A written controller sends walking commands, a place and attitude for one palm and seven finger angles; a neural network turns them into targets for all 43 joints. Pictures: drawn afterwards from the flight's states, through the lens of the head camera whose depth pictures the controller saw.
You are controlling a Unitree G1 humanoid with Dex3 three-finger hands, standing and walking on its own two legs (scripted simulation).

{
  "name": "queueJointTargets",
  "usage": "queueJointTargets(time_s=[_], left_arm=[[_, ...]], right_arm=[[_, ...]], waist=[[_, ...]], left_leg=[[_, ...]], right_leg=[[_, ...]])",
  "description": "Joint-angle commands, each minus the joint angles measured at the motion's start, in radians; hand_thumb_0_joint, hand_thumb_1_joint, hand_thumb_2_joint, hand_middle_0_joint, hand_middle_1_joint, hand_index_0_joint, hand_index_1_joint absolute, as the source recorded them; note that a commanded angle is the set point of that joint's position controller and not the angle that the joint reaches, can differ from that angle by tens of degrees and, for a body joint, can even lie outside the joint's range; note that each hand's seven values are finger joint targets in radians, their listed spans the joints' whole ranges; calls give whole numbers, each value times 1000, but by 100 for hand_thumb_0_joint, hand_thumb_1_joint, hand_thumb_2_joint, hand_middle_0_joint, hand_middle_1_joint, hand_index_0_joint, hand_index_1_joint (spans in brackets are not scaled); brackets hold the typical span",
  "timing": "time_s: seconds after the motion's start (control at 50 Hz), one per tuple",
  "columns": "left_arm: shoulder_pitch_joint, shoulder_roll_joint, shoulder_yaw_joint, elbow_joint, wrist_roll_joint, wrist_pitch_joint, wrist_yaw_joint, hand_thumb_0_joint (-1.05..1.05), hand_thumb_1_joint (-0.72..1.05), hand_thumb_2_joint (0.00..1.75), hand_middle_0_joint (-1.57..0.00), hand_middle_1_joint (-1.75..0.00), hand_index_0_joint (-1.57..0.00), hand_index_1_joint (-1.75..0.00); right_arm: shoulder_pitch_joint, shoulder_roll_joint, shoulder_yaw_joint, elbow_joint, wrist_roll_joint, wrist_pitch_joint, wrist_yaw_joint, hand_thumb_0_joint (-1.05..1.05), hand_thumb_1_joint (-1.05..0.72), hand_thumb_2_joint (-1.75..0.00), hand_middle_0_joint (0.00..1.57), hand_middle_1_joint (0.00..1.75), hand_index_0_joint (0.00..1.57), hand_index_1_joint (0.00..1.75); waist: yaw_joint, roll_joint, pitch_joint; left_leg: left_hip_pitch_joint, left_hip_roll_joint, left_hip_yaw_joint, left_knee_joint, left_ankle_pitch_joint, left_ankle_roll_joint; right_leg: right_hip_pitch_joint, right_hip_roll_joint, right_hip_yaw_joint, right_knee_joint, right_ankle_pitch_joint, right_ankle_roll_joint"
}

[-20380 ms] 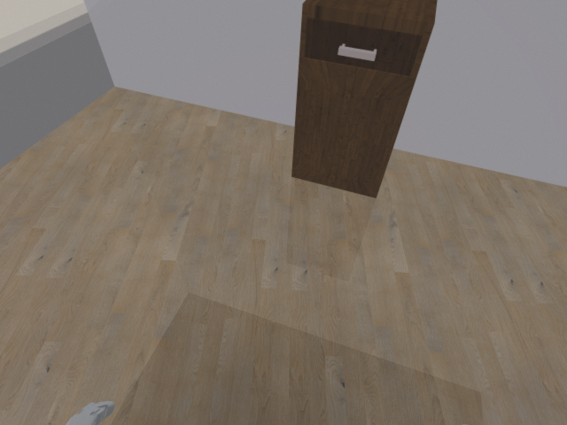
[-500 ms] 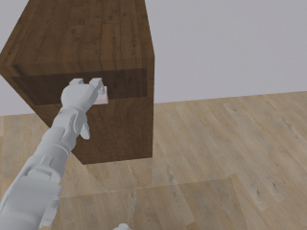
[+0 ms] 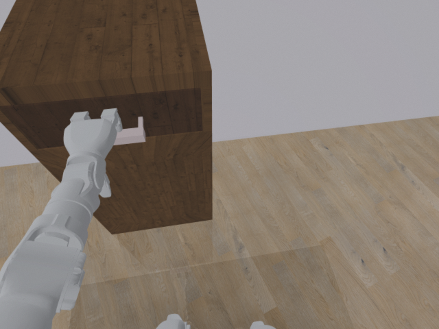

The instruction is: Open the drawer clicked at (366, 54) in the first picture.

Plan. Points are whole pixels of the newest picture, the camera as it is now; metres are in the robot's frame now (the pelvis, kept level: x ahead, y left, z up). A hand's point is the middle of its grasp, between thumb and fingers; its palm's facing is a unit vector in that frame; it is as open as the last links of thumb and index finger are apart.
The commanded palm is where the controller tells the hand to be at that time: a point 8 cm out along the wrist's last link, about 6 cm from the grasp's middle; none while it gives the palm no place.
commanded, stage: lower the fingers behind the handle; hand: left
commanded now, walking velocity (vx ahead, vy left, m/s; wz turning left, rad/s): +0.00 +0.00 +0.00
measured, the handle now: (114, 130) +0.54 +0.22 -0.01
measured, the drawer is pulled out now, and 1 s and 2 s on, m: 0.00 0.00 0.00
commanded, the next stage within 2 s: lift the fingers back up to retry in 0.68 s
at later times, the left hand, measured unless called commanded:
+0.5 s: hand (104, 154) +0.46 +0.22 +0.01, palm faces -0.03 +0.01 -1.00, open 13.9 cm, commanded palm +0.44 +0.21 +0.03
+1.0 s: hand (103, 153) +0.46 +0.23 +0.01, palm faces -0.03 -0.01 -1.00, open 13.7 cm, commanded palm +0.44 +0.21 +0.06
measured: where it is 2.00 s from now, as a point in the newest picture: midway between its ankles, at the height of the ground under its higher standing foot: outside the picture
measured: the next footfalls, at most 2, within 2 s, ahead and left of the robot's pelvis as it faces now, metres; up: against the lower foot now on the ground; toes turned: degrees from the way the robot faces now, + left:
none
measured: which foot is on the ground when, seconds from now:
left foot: down 0.00-1.00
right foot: down 0.00-1.00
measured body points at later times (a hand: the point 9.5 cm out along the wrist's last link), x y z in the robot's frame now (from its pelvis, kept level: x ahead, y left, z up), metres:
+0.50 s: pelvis -0.03 +0.01 -0.02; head +0.07 +0.01 +0.42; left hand +0.46 +0.22 +0.06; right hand -0.01 -0.26 -0.15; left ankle +0.02 +0.12 -0.69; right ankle -0.03 -0.13 -0.69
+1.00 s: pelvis -0.03 +0.01 -0.01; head +0.07 +0.02 +0.42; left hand +0.46 +0.22 +0.06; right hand -0.01 -0.26 -0.14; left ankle +0.02 +0.12 -0.69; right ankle -0.03 -0.13 -0.69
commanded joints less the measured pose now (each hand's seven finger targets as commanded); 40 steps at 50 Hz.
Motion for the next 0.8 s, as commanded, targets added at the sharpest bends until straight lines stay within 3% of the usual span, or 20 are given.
queueJointTargets(time_s=[0.0,0.06,0.14,0.18,0.22,0.28,0.32,0.4,0.46,0.5,0.52,0.54,0.58,0.64,0.7,0.74,0.78], left_arm=[[-299,84,1,-115,-2,-48,26,0,-50,30,-30,-120,-30,-120],[-325,85,-2,-85,8,-26,57,0,-50,30,-30,-120,-30,-120],[-388,94,-7,-53,22,33,89,0,-50,30,-30,-120,-30,-120],[-395,76,-27,-23,17,69,89,0,-50,30,-30,-120,-30,-120],[-405,96,-18,-13,13,89,81,0,-50,30,-30,-120,-30,-120],[-391,96,-35,37,6,119,56,0,-50,30,-30,-120,-30,-120],[-408,123,-24,24,5,119,40,0,-50,30,-30,-120,-30,-120],[-405,101,-38,11,-3,98,8,0,-50,30,-30,-120,-30,-120],[-389,83,-50,9,-4,74,-1,0,-50,30,-30,-120,-30,-120],[-399,101,-33,-16,-6,56,-1,0,-50,30,-30,-120,-30,-120],[-399,103,-38,-5,-3,54,0,0,-50,30,-30,-120,-30,-120],[-389,135,-11,-1,-2,51,3,0,-50,30,-30,-120,-30,-120],[-400,117,-27,-14,-3,48,8,0,-50,30,-30,-120,-30,-120],[-409,131,-19,-8,-2,53,16,0,-50,30,-30,-120,-30,-120],[-427,144,-7,-20,-2,63,27,0,-50,30,-30,-120,-30,-120],[-423,127,-24,2,-1,77,29,0,-50,30,-30,-120,-30,-120],[-457,151,-19,-13,-2,87,31,0,-50,30,-30,-120,-30,-120]], right_arm=[[103,-149,-63,-64,-11,-30,-6,0,-90,-90,20,30,20,30],[108,-155,-65,-55,-9,-31,1,0,-90,-90,20,30,20,30],[117,-162,-65,-42,-9,-31,8,0,-90,-90,20,30,20,30],[117,-162,-60,-42,-9,-27,11,0,-90,-90,20,30,20,30],[116,-166,-56,-41,-8,-24,11,0,-90,-90,20,30,20,30],[105,-168,-43,-50,-6,-19,7,0,-90,-90,20,30,20,30],[105,-168,-38,-58,-5,-18,1,0,-90,-90,20,30,20,30],[103,-162,-36,-70,-5,-24,-6,0,-90,-90,20,30,20,30],[103,-161,-33,-80,-5,-34,-10,0,-90,-90,20,30,20,30],[108,-161,-35,-77,-7,-41,-10,0,-90,-90,20,30,20,30],[112,-162,-34,-79,-5,-43,-11,0,-90,-90,20,30,20,30],[114,-164,-34,-75,-4,-44,-13,0,-90,-90,20,30,20,30],[117,-162,-34,-76,-3,-48,-14,0,-90,-90,20,30,20,30],[123,-165,-34,-70,-1,-50,-12,0,-90,-90,20,30,20,30],[127,-167,-36,-64,-3,-50,-11,0,-90,-90,20,30,20,30],[127,-166,-34,-63,0,-48,-11,0,-90,-90,20,30,20,30],[127,-169,-31,-63,2,-49,-13,0,-90,-90,20,30,20,30]], waist=[[-27,-15,-298],[-38,-41,-292],[-49,-12,-313],[-57,-28,-305],[-55,-11,-313],[-58,-39,-269],[-58,-24,-276],[-59,-28,-274],[-59,-47,-251],[-52,-33,-272],[-60,-35,-263],[-52,-60,-264],[-56,-48,-267],[-54,-38,-259],[-48,-19,-296],[-60,-30,-270],[-61,-24,-274]], left_leg=[[297,-31,24,-24,277,41],[267,-27,18,-10,237,39],[264,-27,13,-1,217,38],[253,-30,14,-2,209,39],[251,-30,13,-4,195,37],[202,-35,20,-8,140,43],[204,-34,19,-13,122,44],[204,-32,13,-10,103,45],[183,-29,10,-9,68,46],[182,-29,8,-3,60,47],[176,-28,11,0,52,49],[159,-27,9,3,47,49],[158,-27,9,5,46,49],[155,-27,5,1,34,46],[170,-27,4,3,54,44],[165,-27,7,3,45,45],[165,-28,5,-6,31,45]], right_leg=[[-31,37,-52,-82,292,-42],[-76,39,-56,-71,246,-38],[-108,39,-57,-60,220,-40],[-107,40,-60,-65,215,-38],[-108,40,-61,-61,204,-37],[-102,39,-60,-71,169,-34],[-100,38,-58,-71,157,-33],[-117,39,-61,-64,134,-34],[-138,38,-63,-57,107,-32],[-138,37,-60,-52,99,-35],[-147,36,-57,-54,95,-32],[-138,37,-57,-49,92,-32],[-147,37,-56,-48,89,-31],[-159,37,-58,-45,79,-32],[-150,38,-57,-42,90,-35],[-164,39,-58,-48,84,-31],[-158,38,-58,-52,75,-30]])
